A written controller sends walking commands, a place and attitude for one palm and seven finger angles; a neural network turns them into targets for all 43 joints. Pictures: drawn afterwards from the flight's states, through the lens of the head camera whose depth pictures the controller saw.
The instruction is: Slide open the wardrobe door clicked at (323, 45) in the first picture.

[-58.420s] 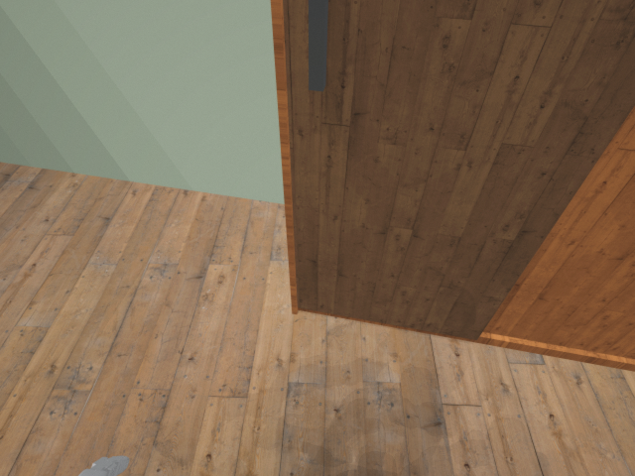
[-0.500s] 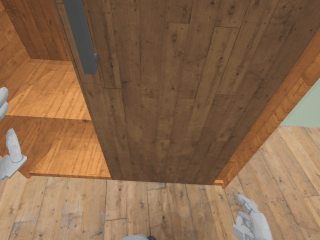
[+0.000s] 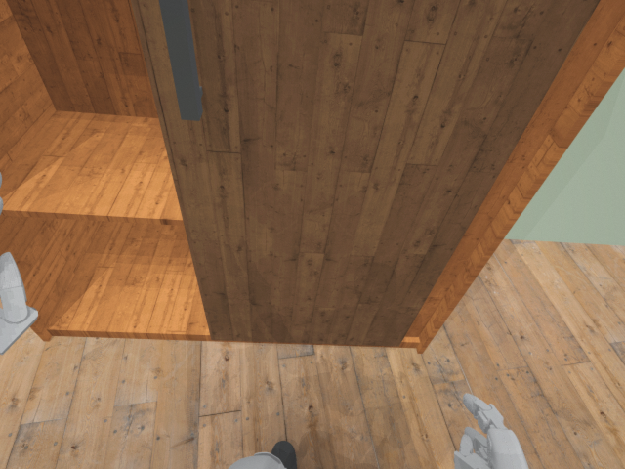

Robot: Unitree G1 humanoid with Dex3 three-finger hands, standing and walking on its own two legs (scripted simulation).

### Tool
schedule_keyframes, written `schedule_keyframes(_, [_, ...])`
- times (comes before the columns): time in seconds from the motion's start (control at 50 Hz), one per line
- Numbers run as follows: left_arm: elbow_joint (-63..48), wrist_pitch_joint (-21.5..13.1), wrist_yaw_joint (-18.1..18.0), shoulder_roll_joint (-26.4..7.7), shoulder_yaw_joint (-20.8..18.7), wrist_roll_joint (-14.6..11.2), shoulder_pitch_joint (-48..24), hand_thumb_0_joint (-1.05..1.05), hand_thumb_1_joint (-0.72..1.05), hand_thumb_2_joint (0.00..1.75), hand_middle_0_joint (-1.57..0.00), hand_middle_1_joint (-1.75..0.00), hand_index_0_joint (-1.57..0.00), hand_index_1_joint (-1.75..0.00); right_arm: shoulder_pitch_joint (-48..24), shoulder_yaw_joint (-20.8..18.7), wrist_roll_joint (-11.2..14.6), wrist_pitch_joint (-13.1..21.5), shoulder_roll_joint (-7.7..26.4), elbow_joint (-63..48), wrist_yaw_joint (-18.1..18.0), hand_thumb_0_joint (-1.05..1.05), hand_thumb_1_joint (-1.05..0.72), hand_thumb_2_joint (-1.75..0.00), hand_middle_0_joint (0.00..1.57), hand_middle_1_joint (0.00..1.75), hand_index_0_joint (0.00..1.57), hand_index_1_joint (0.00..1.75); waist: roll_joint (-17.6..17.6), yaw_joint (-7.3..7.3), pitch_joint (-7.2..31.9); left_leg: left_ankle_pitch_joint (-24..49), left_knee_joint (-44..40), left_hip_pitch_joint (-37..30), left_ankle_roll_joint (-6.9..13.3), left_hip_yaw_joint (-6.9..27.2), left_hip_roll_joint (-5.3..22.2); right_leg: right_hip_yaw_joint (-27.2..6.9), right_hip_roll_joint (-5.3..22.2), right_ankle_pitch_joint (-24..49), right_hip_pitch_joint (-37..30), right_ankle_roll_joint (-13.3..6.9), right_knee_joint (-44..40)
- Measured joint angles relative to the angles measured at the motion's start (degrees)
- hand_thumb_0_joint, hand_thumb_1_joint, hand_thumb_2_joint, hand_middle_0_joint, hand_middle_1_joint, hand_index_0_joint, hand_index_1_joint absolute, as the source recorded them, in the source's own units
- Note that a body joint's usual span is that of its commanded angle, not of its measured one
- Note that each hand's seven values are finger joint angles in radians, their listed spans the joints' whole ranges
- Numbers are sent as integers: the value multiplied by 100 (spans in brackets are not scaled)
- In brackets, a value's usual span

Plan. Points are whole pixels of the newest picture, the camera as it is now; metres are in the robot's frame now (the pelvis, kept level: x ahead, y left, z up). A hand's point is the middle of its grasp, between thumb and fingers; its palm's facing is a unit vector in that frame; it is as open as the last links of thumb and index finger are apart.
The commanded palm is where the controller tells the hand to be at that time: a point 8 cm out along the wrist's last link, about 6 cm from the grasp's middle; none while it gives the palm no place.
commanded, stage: step back with the hand held close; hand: left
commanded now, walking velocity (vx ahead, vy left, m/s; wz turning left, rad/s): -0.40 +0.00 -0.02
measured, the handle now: (184, 33) +0.56 +0.27 +0.26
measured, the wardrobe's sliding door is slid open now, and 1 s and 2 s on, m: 0.53 0.53 0.53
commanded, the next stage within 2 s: stop stepping back and stand still in 0.08 s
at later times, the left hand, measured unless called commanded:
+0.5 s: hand out of the picture +0.07 +0.30 +0.19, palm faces +0.38 -0.81 -0.44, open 7.4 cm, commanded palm +0.04 +0.32 +0.19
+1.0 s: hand out of the picture +0.06 +0.33 +0.17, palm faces +0.46 -0.79 -0.41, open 7.4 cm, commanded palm none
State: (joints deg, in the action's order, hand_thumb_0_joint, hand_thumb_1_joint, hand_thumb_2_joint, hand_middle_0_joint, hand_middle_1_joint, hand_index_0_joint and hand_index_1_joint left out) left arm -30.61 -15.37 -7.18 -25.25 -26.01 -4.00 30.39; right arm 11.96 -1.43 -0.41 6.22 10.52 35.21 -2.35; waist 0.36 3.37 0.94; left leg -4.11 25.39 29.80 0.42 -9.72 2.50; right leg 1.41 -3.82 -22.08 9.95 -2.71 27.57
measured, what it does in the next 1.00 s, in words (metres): walks backwards: left foot, then right foot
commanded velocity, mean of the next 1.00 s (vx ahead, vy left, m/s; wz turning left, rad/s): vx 0.08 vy -0.04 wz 0.01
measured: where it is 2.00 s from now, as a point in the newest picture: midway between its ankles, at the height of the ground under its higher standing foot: outside the picture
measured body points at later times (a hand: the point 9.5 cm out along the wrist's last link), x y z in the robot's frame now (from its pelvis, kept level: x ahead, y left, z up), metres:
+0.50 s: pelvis -0.13 +0.04 +0.01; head -0.15 +0.07 +0.46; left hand +0.04 +0.34 +0.21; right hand -0.03 -0.22 -0.07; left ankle -0.05 +0.13 -0.68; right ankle -0.16 -0.06 -0.73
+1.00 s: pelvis -0.14 +0.06 +0.00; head -0.16 +0.07 +0.45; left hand +0.03 +0.37 +0.19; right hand -0.01 -0.18 -0.10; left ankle -0.11 +0.18 -0.70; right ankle -0.13 -0.04 -0.73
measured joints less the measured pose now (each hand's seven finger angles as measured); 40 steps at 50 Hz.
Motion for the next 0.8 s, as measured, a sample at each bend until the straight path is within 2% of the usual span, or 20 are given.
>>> schedule_keyframes(0.02, [-4,2,-26,59,73,41,-67,1,88,90,-21,-31,-21,-30,-52,27,-4,4,-18,85,7,1,-91,-89,20,30,20,30,-70,107,-57,-560,639,116,-139,189,-41,-70,59,516,45,46,0])
schedule_keyframes(0.04, [0,16,-36,117,173,99,-155,1,88,90,-21,-31,-21,-30,-60,64,-11,-4,-43,176,9,1,-91,-89,20,30,20,30,-163,170,-68,-992,1357,180,-194,393,-115,-171,105,649,76,141,70])
schedule_keyframes(0.08, [56,52,-34,221,378,189,-375,1,88,90,-21,-31,-21,-30,3,164,-17,-55,-96,282,-7,1,-91,-89,20,30,20,30,-380,166,10,-1481,2193,48,-217,620,-225,-314,218,623,91,331,71])
schedule_keyframes(0.12, [114,105,-18,280,489,251,-641,1,88,90,-21,-31,-21,-30,30,251,-7,-76,-92,273,-59,1,-91,-89,20,30,20,30,-513,27,71,-1451,1737,-407,-226,767,-239,-358,305,618,229,448,120])
schedule_keyframes(0.14, [88,133,-8,280,489,268,-747,1,88,90,-21,-31,-21,-30,25,273,0,-56,-31,190,-94,1,-90,-89,20,30,20,30,-449,-68,79,-925,1138,-682,-178,884,-158,-334,271,613,385,487,238])
schedule_keyframes(0.16, [51,136,3,220,438,275,-852,1,88,90,-21,-31,-21,-30,-41,248,2,-18,5,123,-126,1,-90,-89,20,30,21,30,-401,-200,27,-440,840,-716,-52,962,-132,-304,261,586,601,504,450])
schedule_keyframes(0.18, [60,97,26,97,339,242,-941,1,88,90,-21,-31,-21,-30,-166,200,17,16,-48,119,-131,1,-90,-89,20,30,21,30,-500,-281,-124,-365,842,-648,86,900,-214,-412,292,386,794,460,739])
schedule_keyframes(0.22, [78,20,110,-134,93,118,-758,1,88,90,-21,-31,-21,-30,-309,158,-14,120,-166,66,-81,1,-91,-89,20,30,20,30,-576,-416,-298,-369,696,-604,247,776,-231,-581,138,-336,1164,390,1533])
schedule_keyframes(0.28, [-227,125,147,-305,-82,54,-69,1,88,90,-21,-31,-21,-30,-130,153,-28,275,-232,-130,7,1,-91,-89,20,30,20,30,-439,-555,-352,-68,206,-680,279,780,-83,-364,-99,-478,1220,342,1957])
schedule_keyframes(0.34, [-526,208,122,-378,-87,65,565,1,88,90,-21,-31,-21,-30,249,156,-16,273,-207,-183,17,1,-91,-89,20,30,20,30,-332,-543,-193,0,-197,-760,211,809,-22,13,-126,-597,621,243,1130])
schedule_keyframes(0.4, [-532,335,69,-483,-128,83,805,1,88,90,-21,-31,-21,-30,547,148,-47,162,-155,-113,-32,1,-90,-89,20,30,20,30,-416,-476,34,-467,-281,-655,-27,764,-217,159,-36,-583,-274,20,-281])
schedule_keyframes(0.42, [-466,352,66,-442,-128,84,763,1,88,90,-21,-31,-21,-30,540,132,-58,105,-83,-42,-45,1,-90,-89,20,30,20,30,-374,-395,50,-836,63,-458,-87,736,-229,135,-19,-168,-301,-82,-526])
schedule_keyframes(0.46, [-280,419,34,-295,-79,71,578,1,88,90,-21,-31,-22,-30,472,110,-49,-30,49,236,-83,1,-90,-89,20,30,20,30,-316,-207,42,-1205,1382,-139,-142,801,-268,82,43,644,-186,-171,-453])
schedule_keyframes(0.5, [76,457,-29,-60,41,107,292,1,88,90,-21,-31,-22,-30,526,83,-8,-117,123,482,-123,1,-90,-89,20,30,20,30,-334,-100,199,-1434,2465,-19,-128,826,-291,30,147,672,-107,-136,-301])
schedule_keyframes(0.52, [291,477,-67,87,107,136,112,1,88,90,-21,-31,-22,-30,573,74,5,-139,150,558,-149,1,-90,-89,20,30,20,30,-353,-83,291,-1497,2675,-73,-100,792,-259,37,215,610,-88,-78,-265])
schedule_keyframes(0.58, [816,575,-199,506,319,238,-400,1,88,90,-21,-31,-21,-30,675,53,18,-110,221,634,-239,2,-91,-89,20,30,20,30,-403,-152,448,-1729,2198,-601,30,656,-80,145,406,581,-14,0,-114])
schedule_keyframes(0.64, [746,644,-245,696,488,259,-592,1,88,90,-21,-30,-21,-30,672,30,16,20,342,463,-299,2,-91,-89,20,30,20,30,-316,-349,415,-1787,806,-1389,182,744,84,265,459,284,267,96,507])
schedule_keyframes(0.68, [556,584,-224,534,415,245,-584,1,89,90,-21,-30,-21,-30,455,1,24,81,214,405,-302,2,-91,-89,20,30,20,30,-473,-498,194,-1178,894,-1304,73,725,-14,72,471,-233,622,154,1344])
schedule_keyframes(0.74, [329,452,-129,157,180,252,-309,2,88,90,-21,-30,-21,-30,366,60,-11,207,-103,314,-215,2,-91,-89,20,30,20,30,-568,-633,77,-1072,801,-1354,24,713,-37,-3,316,-422,1107,185,2361])
schedule_keyframes(0.8, [100,314,-94,-35,43,268,52,2,88,90,-21,-31,-21,-30,490,183,-17,253,-234,199,-98,1,-91,-89,20,30,20,30,-335,-625,58,-1019,603,-1391,-2,832,101,313,247,-268,952,182,1610])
